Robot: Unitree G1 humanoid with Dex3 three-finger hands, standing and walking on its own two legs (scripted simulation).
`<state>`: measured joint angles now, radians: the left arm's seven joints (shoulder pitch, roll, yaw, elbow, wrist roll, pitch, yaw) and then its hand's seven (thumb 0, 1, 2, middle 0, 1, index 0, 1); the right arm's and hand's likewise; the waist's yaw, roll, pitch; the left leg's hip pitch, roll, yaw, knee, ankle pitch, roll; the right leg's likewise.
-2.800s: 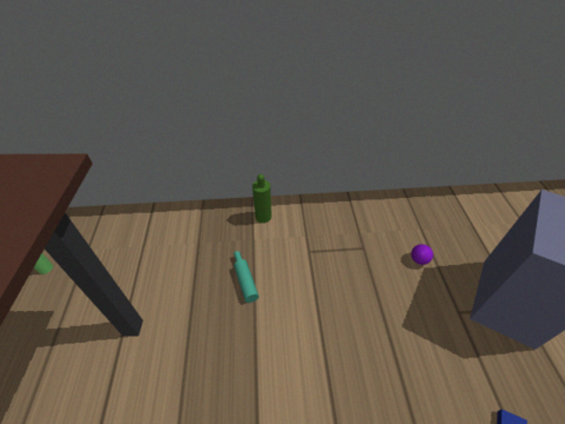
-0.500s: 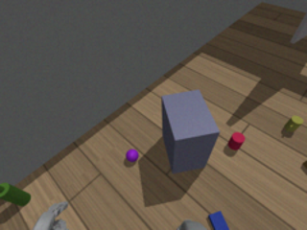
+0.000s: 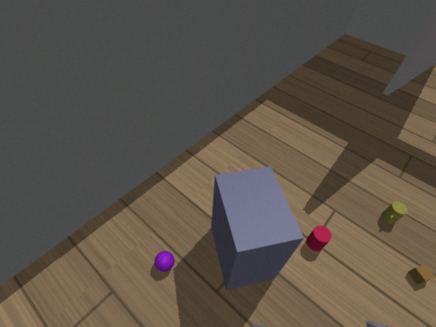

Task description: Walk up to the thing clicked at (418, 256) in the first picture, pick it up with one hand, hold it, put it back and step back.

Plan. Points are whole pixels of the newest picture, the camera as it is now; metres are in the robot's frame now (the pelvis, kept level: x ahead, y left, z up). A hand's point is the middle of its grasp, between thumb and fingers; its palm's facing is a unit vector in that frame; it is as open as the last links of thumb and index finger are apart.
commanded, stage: walk up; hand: left
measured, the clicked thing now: (164, 261) +0.48 +0.23 -0.72
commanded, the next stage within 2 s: none
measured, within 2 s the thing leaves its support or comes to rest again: neither
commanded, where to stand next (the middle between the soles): +0.10 +0.00 m, yaw -1 degrees
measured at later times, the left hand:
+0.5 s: hand out of the picture +0.13 +0.24 -0.14, palm faces -0.06 -0.89 -0.46, open 7.4 cm
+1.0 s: hand out of the picture +0.11 +0.26 -0.15, palm faces -0.01 -0.93 -0.36, open 7.4 cm
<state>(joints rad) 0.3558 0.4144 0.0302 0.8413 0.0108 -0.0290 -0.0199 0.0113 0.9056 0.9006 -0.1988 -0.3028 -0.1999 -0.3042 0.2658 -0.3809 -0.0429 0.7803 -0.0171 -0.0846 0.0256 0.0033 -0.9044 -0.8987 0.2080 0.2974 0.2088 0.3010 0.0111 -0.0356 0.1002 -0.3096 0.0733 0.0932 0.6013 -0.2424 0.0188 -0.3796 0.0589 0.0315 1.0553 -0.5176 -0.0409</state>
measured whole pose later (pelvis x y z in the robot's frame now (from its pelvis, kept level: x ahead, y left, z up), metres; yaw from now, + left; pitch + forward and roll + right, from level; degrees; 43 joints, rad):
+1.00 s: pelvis +0.04 +0.00 +0.01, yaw -1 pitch -2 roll +0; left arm 0.13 0.37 0.01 1.13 0.00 -0.03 -0.01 0.01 0.90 0.90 -0.20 -0.30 -0.20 -0.30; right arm 0.15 -0.36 -0.01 1.09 0.00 0.00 0.02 0.00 -0.90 -0.90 0.21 0.30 0.21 0.30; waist 0.02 0.01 0.05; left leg -0.17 0.03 0.00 0.51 -0.30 -0.02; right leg -0.27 -0.03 0.01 0.48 -0.17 0.03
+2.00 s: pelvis +0.06 -0.01 +0.02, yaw +0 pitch -2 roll +0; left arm 0.06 0.34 0.02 1.15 0.02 -0.02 -0.01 0.01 0.90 0.90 -0.20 -0.30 -0.20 -0.30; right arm 0.12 -0.36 -0.02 1.13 0.00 0.01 0.01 0.00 -0.91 -0.90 0.21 0.30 0.21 0.30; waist 0.00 0.02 0.06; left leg -0.08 0.03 -0.01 0.35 -0.24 -0.03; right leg -0.19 -0.04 0.00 0.37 -0.14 0.03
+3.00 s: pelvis +0.02 -0.02 -0.01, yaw -4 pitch -5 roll +0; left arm 0.11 0.37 0.06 0.93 0.03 0.01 -0.04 0.01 0.91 0.90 -0.20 -0.30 -0.20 -0.30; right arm 0.28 -0.43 -0.06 0.90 0.01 0.00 -0.03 0.00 -0.90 -0.90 0.21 0.30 0.21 0.30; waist -0.04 0.04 0.16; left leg -0.19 0.06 -0.05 0.81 -0.54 0.00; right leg -0.34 0.01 0.00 0.63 -0.21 -0.02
